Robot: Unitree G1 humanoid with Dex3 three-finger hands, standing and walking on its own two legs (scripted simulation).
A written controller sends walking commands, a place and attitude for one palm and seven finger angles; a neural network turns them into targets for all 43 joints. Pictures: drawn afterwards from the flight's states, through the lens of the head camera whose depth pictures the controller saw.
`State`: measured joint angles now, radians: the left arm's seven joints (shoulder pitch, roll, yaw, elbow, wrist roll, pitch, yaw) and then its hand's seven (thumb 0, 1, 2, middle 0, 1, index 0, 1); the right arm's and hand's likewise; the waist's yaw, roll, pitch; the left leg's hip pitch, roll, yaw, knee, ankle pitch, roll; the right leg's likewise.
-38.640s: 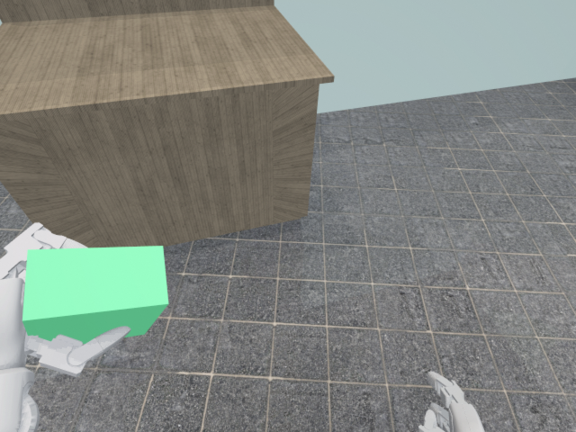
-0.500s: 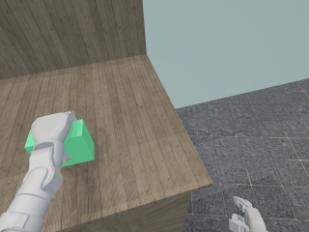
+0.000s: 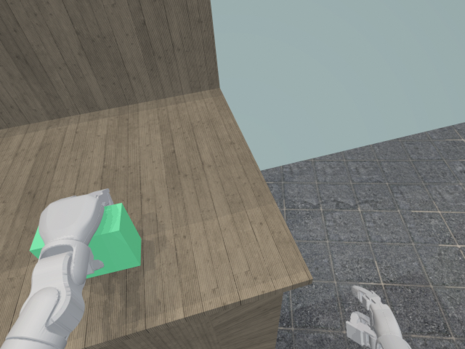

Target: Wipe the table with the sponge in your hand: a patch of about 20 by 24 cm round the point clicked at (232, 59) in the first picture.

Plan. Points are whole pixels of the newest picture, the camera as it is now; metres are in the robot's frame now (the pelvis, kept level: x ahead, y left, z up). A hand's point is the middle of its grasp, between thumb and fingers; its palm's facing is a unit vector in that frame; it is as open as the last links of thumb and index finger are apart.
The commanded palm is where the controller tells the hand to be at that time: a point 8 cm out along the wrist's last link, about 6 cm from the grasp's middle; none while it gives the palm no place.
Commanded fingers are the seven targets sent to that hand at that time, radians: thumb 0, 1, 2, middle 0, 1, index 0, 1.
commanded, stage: wipe back along the first lane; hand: left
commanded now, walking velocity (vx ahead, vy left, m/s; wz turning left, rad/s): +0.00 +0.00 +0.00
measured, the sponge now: (96, 249) +0.26 +0.29 +0.04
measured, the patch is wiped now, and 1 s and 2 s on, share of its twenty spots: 0.95 0.95 0.95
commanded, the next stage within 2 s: lift the sponge slowly off the table in 0.30 s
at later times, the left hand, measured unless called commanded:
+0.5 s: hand (87, 254) +0.23 +0.27 +0.08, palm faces +0.04 -0.07 -1.00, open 10.4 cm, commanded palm +0.19 +0.26 +0.13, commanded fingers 0.00 0.10 1.30 -1.20 -1.60 -1.20 -1.60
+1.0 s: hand (86, 262) +0.21 +0.26 +0.09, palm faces +0.03 -0.10 -0.99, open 10.3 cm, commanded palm +0.19 +0.25 +0.16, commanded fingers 0.00 0.10 1.30 -1.20 -1.60 -1.20 -1.60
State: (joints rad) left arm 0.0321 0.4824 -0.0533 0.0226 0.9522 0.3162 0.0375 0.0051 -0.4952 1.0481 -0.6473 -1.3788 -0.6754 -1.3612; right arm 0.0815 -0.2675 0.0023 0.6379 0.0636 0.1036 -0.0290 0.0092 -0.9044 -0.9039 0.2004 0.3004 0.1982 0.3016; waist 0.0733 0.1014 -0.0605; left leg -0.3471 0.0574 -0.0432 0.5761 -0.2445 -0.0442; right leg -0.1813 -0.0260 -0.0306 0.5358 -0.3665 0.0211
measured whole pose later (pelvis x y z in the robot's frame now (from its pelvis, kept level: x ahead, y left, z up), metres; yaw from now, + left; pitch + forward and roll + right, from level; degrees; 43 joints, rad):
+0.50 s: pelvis -0.01 +0.00 +0.00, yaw +0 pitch -1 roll -1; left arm 0.14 0.45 -0.11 -0.13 0.96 0.38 0.05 0.01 -0.49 1.05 -0.65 -1.38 -0.67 -1.36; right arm 0.05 -0.25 0.02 0.63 0.06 0.08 -0.03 0.01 -0.90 -0.90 0.20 0.30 0.20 0.30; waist 0.10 0.11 -0.05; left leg -0.32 0.05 -0.03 0.57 -0.24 -0.04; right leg -0.16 -0.03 -0.02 0.54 -0.37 0.03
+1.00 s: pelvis -0.02 -0.01 +0.00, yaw +1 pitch -4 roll -1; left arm 0.12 0.46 -0.13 -0.16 0.93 0.36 0.00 0.00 -0.52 1.05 -0.69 -1.33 -0.72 -1.31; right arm 0.03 -0.24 0.03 0.66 0.05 0.04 -0.05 0.01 -0.90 -0.90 0.20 0.30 0.20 0.30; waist 0.13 0.12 -0.02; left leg -0.27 0.06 -0.06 0.53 -0.20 -0.05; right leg -0.11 -0.02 -0.04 0.51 -0.34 0.01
